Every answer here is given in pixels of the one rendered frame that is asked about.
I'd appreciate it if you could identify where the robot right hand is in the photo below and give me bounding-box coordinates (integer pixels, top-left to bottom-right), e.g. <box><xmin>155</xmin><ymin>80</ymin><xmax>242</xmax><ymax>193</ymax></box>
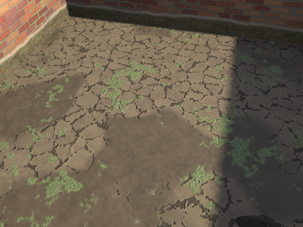
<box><xmin>236</xmin><ymin>215</ymin><xmax>289</xmax><ymax>227</ymax></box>

